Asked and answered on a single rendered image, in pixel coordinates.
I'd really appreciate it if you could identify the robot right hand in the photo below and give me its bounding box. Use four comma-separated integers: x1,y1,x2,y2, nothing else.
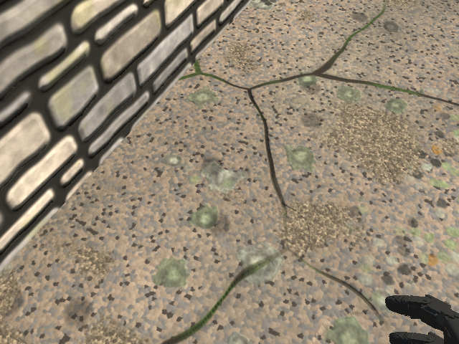
385,295,459,344

